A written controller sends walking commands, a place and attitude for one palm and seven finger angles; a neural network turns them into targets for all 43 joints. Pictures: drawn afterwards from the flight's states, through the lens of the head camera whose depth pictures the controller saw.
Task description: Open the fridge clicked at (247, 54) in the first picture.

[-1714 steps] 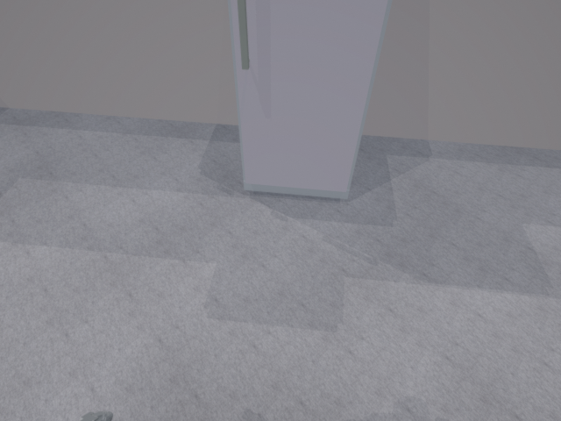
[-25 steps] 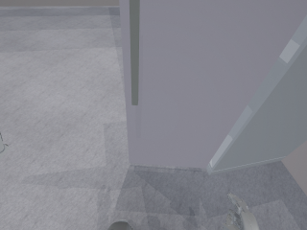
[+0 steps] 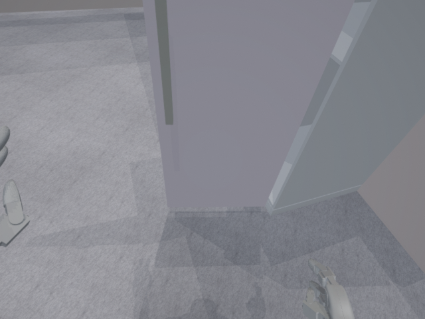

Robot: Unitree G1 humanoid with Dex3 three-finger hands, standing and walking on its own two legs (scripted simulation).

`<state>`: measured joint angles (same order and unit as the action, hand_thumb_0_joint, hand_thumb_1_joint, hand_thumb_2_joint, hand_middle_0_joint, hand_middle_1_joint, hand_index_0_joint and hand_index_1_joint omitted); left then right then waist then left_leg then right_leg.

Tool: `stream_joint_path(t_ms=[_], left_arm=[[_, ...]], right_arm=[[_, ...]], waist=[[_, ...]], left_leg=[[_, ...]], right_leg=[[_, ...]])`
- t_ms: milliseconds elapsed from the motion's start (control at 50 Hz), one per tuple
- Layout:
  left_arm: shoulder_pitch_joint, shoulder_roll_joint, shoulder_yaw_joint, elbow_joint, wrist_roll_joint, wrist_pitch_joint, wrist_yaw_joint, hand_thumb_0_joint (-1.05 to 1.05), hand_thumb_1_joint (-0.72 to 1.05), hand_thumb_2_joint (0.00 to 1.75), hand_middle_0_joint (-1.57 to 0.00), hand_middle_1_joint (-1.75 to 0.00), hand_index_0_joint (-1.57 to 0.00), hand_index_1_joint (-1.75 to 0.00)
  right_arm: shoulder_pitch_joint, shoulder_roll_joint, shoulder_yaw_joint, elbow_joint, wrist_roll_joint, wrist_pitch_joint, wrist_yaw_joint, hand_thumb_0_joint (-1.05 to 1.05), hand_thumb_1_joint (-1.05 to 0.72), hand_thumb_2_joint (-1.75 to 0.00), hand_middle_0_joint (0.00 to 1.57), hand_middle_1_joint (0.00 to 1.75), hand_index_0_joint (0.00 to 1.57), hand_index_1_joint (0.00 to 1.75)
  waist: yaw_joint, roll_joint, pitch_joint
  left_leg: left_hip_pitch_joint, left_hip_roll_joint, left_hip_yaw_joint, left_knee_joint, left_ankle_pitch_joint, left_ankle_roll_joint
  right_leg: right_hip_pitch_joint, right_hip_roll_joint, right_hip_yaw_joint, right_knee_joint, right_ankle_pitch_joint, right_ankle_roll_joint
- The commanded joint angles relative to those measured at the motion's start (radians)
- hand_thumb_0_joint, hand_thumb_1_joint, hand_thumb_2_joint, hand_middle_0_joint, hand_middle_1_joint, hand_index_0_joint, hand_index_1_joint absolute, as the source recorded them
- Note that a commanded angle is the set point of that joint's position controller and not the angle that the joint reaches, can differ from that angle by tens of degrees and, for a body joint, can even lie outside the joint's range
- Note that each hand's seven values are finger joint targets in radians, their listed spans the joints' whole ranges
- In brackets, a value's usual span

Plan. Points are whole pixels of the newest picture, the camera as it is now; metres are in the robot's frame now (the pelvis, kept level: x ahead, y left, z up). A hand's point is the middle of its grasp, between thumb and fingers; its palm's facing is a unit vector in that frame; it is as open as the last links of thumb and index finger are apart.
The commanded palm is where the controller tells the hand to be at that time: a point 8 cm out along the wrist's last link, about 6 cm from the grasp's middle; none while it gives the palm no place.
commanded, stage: stop stepping back and stand still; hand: left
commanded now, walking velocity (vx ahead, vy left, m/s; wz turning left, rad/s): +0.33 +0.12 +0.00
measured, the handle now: (165, 50) +0.69 +0.18 +0.15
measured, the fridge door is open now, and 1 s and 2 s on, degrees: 74 74 74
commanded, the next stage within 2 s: let the arm hang, fingers relaxed in 0.62 s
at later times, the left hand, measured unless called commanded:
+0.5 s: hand out of the picture +0.13 +0.26 +0.16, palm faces +0.47 -0.75 -0.47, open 7.4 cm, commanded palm +0.06 +0.29 +0.17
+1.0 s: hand out of the picture +0.01 +0.15 -0.16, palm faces -0.02 -0.98 -0.19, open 7.4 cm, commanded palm none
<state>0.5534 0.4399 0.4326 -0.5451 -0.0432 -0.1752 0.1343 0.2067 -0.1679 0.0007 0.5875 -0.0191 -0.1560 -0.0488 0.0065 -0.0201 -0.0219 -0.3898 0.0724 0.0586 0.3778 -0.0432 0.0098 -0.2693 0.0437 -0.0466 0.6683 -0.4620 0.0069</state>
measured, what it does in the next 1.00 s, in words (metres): steps on the spot: right foot, then left foot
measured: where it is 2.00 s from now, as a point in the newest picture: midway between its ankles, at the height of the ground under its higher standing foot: outside the picture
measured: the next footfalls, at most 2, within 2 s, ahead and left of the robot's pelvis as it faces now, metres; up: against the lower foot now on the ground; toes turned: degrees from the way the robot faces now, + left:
right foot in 0.04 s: -0.01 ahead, -0.13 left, +0.00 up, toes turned +5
left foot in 0.30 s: -0.01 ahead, +0.11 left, +0.00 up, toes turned +4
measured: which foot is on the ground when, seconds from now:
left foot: down 0.00-0.04, up 0.06-0.28, down 0.30-1.00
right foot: up 0.00-0.02, down 0.04-1.00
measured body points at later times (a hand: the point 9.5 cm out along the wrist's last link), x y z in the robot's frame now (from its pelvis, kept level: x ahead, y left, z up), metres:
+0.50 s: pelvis -0.07 -0.01 -0.01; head -0.10 -0.01 +0.44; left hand +0.10 +0.29 +0.19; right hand +0.06 -0.26 -0.09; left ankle -0.06 +0.12 -0.74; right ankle -0.07 -0.11 -0.74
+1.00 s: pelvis -0.08 -0.03 -0.02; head -0.06 -0.03 +0.43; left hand +0.01 +0.20 -0.15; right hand +0.04 -0.28 -0.15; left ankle -0.05 +0.11 -0.74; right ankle -0.05 -0.13 -0.74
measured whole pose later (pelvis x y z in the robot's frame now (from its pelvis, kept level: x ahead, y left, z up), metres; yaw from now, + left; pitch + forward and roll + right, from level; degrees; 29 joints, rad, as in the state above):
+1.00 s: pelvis -0.08 -0.03 -0.02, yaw +5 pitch -1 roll +1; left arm 0.24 0.18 -0.03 0.79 0.03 0.06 -0.02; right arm 0.19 -0.26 -0.01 0.86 -0.03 0.02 0.00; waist -0.05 0.01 0.04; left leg -0.33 0.00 0.00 0.64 -0.33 0.00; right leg -0.30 0.01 0.00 0.65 -0.33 -0.03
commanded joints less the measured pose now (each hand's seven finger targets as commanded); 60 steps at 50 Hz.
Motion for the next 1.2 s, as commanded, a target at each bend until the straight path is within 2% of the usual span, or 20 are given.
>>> stream_joint_path(t_ms=[0, 20, 40, 60, 120, 240, 340, 420, 480, 540, 600, 680, 700, 760, 840, 880, 900, 960, 1060, 1180], left_arm=[[-0.001, 0.243, 0.173, -0.198, 0.008, -0.057, 0.03, 0.0, 0.9, 0.9, -0.2, -0.3, -0.2, -0.3], [-0.049, 0.268, 0.175, -0.236, 0.003, -0.073, 0.032, 0.0, 0.9, 0.9, -0.2, -0.3, -0.2, -0.3], [-0.125, 0.287, 0.197, -0.239, 0.011, -0.081, 0.046, 0.0, 0.9, 0.9, -0.2, -0.3, -0.2, -0.3], [-0.101, 0.181, 0.122, -0.137, 0.0, -0.065, 0.037, 0.0, 0.9, 0.9, -0.2, -0.3, -0.2, -0.3], [-0.123, 0.152, 0.083, -0.061, 0.013, -0.054, 0.043, 0.0, 0.9, 0.9, -0.2, -0.3, -0.2, -0.3], [-0.175, 0.163, 0.078, -0.06, 0.036, -0.08, 0.052, 0.0, 0.9, 0.9, -0.2, -0.3, -0.2, -0.3], [-0.095, 0.157, 0.094, -0.109, 0.034, -0.102, 0.045, 0.0, 0.9, 0.9, -0.2, -0.3, -0.2, -0.3], [-0.125, 0.151, 0.108, -0.069, 0.039, -0.097, 0.049, 0.0, 0.9, 0.9, -0.2, -0.3, -0.2, -0.3], [-0.115, 0.133, 0.099, -0.029, 0.031, -0.087, 0.043, 0.0, 0.9, 0.9, -0.2, -0.3, -0.2, -0.3], [-0.147, 0.145, 0.089, -0.044, 0.028, -0.084, 0.039, 0.0, 0.9, 0.9, -0.2, -0.3, -0.2, -0.3], [-0.212, 0.166, 0.1, -0.07, 0.029, -0.088, 0.048, 0.0, 0.9, 0.9, -0.2, -0.3, -0.2, -0.3], [-0.152, 0.136, 0.092, -0.087, 0.025, -0.102, 0.043, 0.0, 0.9, 0.9, -0.2, -0.3, -0.2, -0.3], [-0.133, -0.065, -0.328, 0.638, 0.09, 0.059, -0.088, 0.0, 0.9, 0.9, -0.2, -0.3, -0.2, -0.3], [-0.224, -0.134, -0.316, 0.715, 0.07, 0.193, -0.117, 0.0, 0.9, 0.9, -0.2, -0.3, -0.2, -0.3], [-0.238, -0.082, -0.349, 0.989, 0.063, 0.176, -0.125, 0.0, 0.9, 0.9, -0.2, -0.3, -0.2, -0.3], [-0.266, 0.019, -0.348, 1.109, 0.078, 0.16, -0.122, 0.0, 0.9, 0.9, -0.2, -0.3, -0.2, -0.3], [-0.326, 0.052, -0.357, 1.138, 0.078, 0.164, -0.125, 0.0, 0.9, 0.9, -0.2, -0.3, -0.2, -0.3], [-0.414, 0.003, -0.376, 1.278, 0.071, 0.158, -0.122, 0.0, 0.9, 0.9, -0.2, -0.3, -0.2, -0.3], [-0.377, -0.059, -0.376, 1.443, 0.059, 0.166, -0.116, 0.0, 0.9, 0.9, -0.2, -0.3, -0.2, -0.3], [-0.38, -0.03, -0.38, 1.562, 0.054, 0.155, -0.118, 0.0, 0.9, 0.9, -0.2, -0.3, -0.2, -0.3]], right_arm=[[-0.092, -0.161, -0.063, -0.169, 0.001, -0.016, -0.009, 0.0, -0.9, -0.9, 0.2, 0.3, 0.2, 0.3], [-0.1, -0.149, -0.04, -0.16, -0.007, -0.011, -0.01, 0.0, -0.9, -0.9, 0.2, 0.3, 0.2, 0.3], [-0.076, -0.148, -0.024, -0.141, -0.014, -0.017, -0.01, 0.0, -0.9, -0.9, 0.2, 0.3, 0.2, 0.3], [-0.025, -0.139, -0.037, -0.106, 0.007, -0.025, -0.015, 0.0, -0.9, -0.9, 0.2, 0.3, 0.2, 0.3], [-0.051, -0.156, -0.039, -0.092, 0.012, -0.024, -0.037, 0.0, -0.9, -0.9, 0.2, 0.3, 0.2, 0.3], [-0.019, -0.171, -0.051, -0.083, 0.004, -0.051, -0.043, 0.0, -0.9, -0.9, 0.2, 0.3, 0.2, 0.3], [-0.03, -0.183, -0.044, -0.099, 0.005, -0.052, -0.032, 0.0, -0.9, -0.9, 0.2, 0.3, 0.2, 0.3], [-0.035, -0.184, -0.046, -0.096, 0.005, -0.055, -0.037, 0.0, -0.9, -0.9, 0.2, 0.3, 0.2, 0.3], [-0.03, -0.178, -0.047, -0.101, 0.004, -0.047, -0.031, 0.0, -0.9, -0.9, 0.2, 0.3, 0.2, 0.3], [-0.03, -0.152, -0.044, -0.095, 0.006, -0.036, -0.02, 0.0, -0.9, -0.9, 0.2, 0.3, 0.2, 0.3], [-0.03, -0.152, -0.035, -0.081, 0.005, -0.034, -0.017, 0.0, -0.9, -0.9, 0.2, 0.3, 0.2, 0.3], [-0.057, -0.169, -0.035, -0.096, 0.011, -0.04, -0.029, 0.0, -0.9, -0.9, 0.2, 0.3, 0.2, 0.3], [-0.045, -0.316, -0.099, 0.129, 0.013, -0.074, 0.05, 0.0, -0.9, -0.9, 0.2, 0.3, 0.2, 0.3], [0.03, -0.272, -0.078, 0.09, -0.026, 0.076, 0.037, 0.0, -0.9, -0.9, 0.2, 0.3, 0.2, 0.3], [-0.069, -0.266, -0.053, 0.107, -0.019, 0.116, 0.039, 0.0, -0.9, -0.9, 0.2, 0.3, 0.2, 0.3], [-0.058, -0.181, -0.039, 0.129, 0.002, 0.135, 0.046, 0.0, -0.9, -0.9, 0.2, 0.3, 0.2, 0.3], [-0.003, -0.174, -0.036, 0.154, -0.003, 0.15, 0.052, 0.0, -0.9, -0.9, 0.2, 0.3, 0.2, 0.3], [0.005, -0.186, -0.04, 0.245, -0.012, 0.168, 0.039, 0.0, -0.9, -0.9, 0.2, 0.3, 0.2, 0.3], [-0.011, -0.178, -0.034, 0.349, -0.013, 0.159, 0.029, 0.0, -0.9, -0.9, 0.2, 0.3, 0.2, 0.3], [0.037, -0.214, -0.043, 0.435, -0.006, 0.148, 0.022, 0.0, -0.9, -0.9, 0.2, 0.3, 0.2, 0.3]], waist=[[0.004, -0.002, -0.098], [0.029, -0.173, -0.049], [0.016, -0.186, -0.057], [-0.006, -0.169, -0.087], [-0.019, -0.065, -0.003], [-0.012, -0.027, -0.019], [-0.016, 0.22, 0.003], [-0.015, 0.148, 0.033], [-0.015, 0.065, 0.04], [-0.008, -0.133, 0.025], [-0.019, -0.074, -0.008], [-0.002, 0.163, -0.036], [-0.093, 0.185, 0.046], [-0.06, 0.084, 0.007], [0.033, 0.024, -0.082], [-0.002, -0.15, -0.035], [-0.033, -0.086, 0.006], [-0.05, -0.097, 0.041], [-0.017, 0.178, 0.019], [-0.017, 0.035, -0.026]], left_leg=[[-0.034, -0.064, 0.026, 0.223, -0.462, -0.03], [-0.067, -0.096, -0.024, 0.536, -0.351, -0.038], [-0.156, -0.075, -0.07, 0.668, -0.335, -0.043], [-0.143, -0.072, -0.091, 0.707, -0.317, -0.041], [-0.083, -0.031, -0.058, 0.529, -0.275, -0.027], [0.128, -0.051, 0.0, 0.042, -0.293, 0.037], [0.057, 0.088, -0.202, -0.064, -0.254, 0.079], [-0.046, 0.134, -0.216, -0.08, -0.438, 0.089], [-0.087, 0.036, -0.103, 0.053, -0.517, 0.051], [-0.087, -0.056, -0.001, 0.408, -0.363, 0.011], [0.038, -0.026, -0.033, 0.264, -0.328, 0.014], [0.154, 0.099, -0.212, 0.009, -0.165, 0.069], [0.151, 0.134, -0.271, 0.101, 0.102, 0.097], [0.102, 0.247, -0.392, 0.037, 0.407, 0.219], [0.101, 0.121, -0.212, 0.138, 0.268, 0.117], [-0.023, -0.061, -0.075, 0.25, -0.247, 0.0], [0.052, -0.075, -0.048, 0.276, -0.392, -0.005], [0.133, -0.059, -0.073, 0.273, -0.272, 0.004], [0.147, 0.014, -0.155, 0.029, -0.162, 0.017], [0.189, 0.016, -0.14, 0.004, -0.108, 0.017]], right_leg=[[0.056, -0.2, 0.211, -0.477, -0.098, -0.107], [-0.102, -0.417, 0.464, -0.564, -0.044, -0.2], [-0.102, -0.442, 0.46, -0.523, 0.07, -0.222], [-0.062, -0.367, 0.375, -0.469, 0.052, -0.175], [-0.087, -0.315, 0.25, -0.422, 0.146, -0.128], [-0.004, -0.241, 0.221, -0.303, 0.099, -0.081], [0.004, -0.067, 0.033, -0.072, 0.146, -0.014], [0.07, -0.047, -0.001, -0.096, 0.125, -0.011], [0.056, -0.095, 0.131, -0.21, 0.026, -0.058], [0.01, -0.307, 0.445, -0.395, -0.107, -0.177], [-0.004, -0.317, 0.331, -0.3, 0.112, -0.165], [-0.042, -0.079, 0.074, -0.087, 0.192, -0.018], [-0.203, -0.075, -0.012, 0.127, 0.232, 0.005], [-0.243, -0.052, 0.087, 0.374, -0.148, 0.009], [0.044, -0.06, 0.051, -0.072, 0.169, 0.0], [0.081, -0.283, 0.365, -0.323, 0.333, -0.083], [-0.041, -0.355, 0.384, -0.377, 0.224, -0.142], [-0.076, -0.252, 0.321, -0.368, 0.277, -0.148], [0.028, -0.129, 0.174, -0.324, 0.2, -0.063], [0.115, -0.141, 0.161, -0.359, 0.279, -0.067]])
